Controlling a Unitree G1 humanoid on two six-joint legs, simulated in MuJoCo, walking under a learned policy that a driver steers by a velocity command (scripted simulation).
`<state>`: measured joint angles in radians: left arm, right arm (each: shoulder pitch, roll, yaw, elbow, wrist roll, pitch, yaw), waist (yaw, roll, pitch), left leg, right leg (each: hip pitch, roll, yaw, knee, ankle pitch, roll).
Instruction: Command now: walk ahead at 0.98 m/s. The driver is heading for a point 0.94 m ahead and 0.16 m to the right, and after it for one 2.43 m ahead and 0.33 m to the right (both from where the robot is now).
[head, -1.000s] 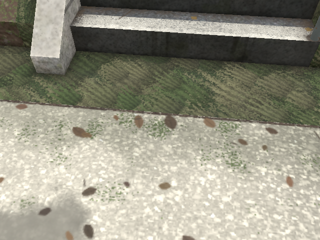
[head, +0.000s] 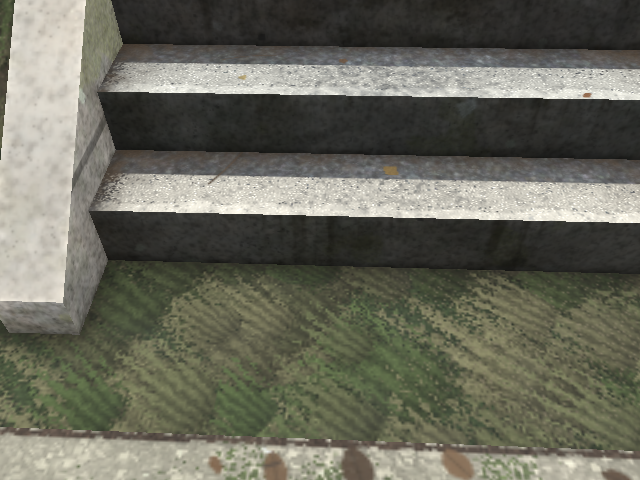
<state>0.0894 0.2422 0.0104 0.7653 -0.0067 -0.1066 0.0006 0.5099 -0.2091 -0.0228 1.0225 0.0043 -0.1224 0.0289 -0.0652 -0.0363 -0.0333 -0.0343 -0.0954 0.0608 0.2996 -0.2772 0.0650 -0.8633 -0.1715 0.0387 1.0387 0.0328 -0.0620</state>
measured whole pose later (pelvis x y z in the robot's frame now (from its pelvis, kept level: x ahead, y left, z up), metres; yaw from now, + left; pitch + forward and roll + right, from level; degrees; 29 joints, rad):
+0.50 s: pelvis +0.46 -0.05 +0.00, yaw +0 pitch +0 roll -2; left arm 0.51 0.22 0.03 0.96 0.00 -0.12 -0.03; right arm 0.08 -0.26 -0.01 0.76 0.01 -0.11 0.01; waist 0.07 0.04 -0.01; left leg -0.79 0.16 -0.06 1.00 -0.03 0.06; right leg -0.03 0.10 -0.04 0.27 -0.24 -0.07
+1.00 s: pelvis +0.90 +0.01 +0.00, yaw -10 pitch -1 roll +3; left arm 0.14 0.29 0.04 0.76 -0.04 -0.04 0.02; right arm 0.39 -0.27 -0.05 0.93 -0.04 -0.12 0.01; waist -0.07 -0.06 0.00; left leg -0.06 -0.06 0.21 0.34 -0.27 0.06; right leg -0.87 -0.11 0.06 1.54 -0.28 -0.04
